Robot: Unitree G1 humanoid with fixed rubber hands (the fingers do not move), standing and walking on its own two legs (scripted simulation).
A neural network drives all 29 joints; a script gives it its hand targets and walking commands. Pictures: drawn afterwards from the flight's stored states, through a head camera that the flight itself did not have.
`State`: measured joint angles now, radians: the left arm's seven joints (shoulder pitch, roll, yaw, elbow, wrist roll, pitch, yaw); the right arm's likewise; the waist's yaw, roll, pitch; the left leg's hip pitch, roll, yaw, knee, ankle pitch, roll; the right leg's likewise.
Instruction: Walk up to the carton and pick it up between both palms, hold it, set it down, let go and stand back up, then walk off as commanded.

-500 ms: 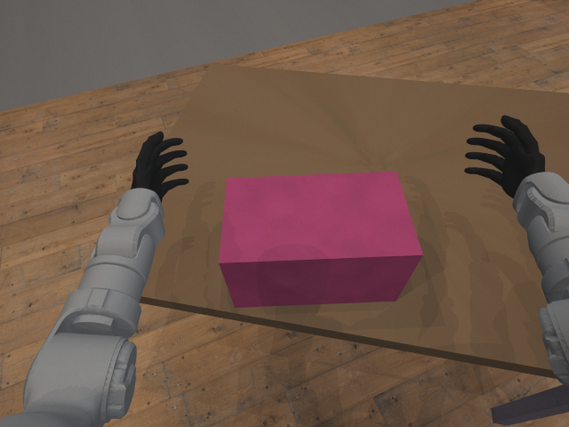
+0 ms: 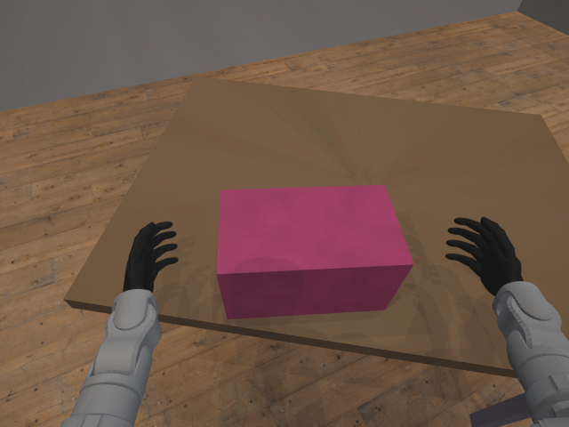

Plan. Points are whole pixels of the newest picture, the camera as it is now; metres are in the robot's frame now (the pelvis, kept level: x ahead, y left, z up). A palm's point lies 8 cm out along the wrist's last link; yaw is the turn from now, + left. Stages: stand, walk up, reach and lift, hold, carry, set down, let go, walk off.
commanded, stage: set down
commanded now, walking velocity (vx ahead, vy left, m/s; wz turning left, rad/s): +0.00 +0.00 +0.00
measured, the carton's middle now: (306, 252) +0.42 +0.01 -0.05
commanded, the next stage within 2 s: none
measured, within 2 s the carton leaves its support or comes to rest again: neither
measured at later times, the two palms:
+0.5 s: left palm (138, 329) +0.24 +0.23 +0.00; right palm (507, 340) +0.27 -0.28 +0.00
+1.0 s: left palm (148, 354) +0.21 +0.22 -0.03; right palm (518, 396) +0.21 -0.29 -0.03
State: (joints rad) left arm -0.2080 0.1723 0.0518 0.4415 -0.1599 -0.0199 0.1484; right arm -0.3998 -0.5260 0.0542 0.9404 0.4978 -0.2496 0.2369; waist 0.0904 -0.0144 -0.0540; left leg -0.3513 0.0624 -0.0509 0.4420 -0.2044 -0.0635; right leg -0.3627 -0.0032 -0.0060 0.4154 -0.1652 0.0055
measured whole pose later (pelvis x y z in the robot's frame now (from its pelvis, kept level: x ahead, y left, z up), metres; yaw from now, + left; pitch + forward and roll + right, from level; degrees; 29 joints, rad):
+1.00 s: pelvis +0.02 +0.01 +0.00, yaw -3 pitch +3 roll +0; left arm 0.19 0.13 0.00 0.43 -0.08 -0.26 0.17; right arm 0.07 -0.48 0.11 0.88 0.47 -0.51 0.28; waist 0.06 -0.03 -0.02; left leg -0.25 0.07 0.00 0.47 -0.26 -0.06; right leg -0.29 0.00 0.04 0.46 -0.22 0.01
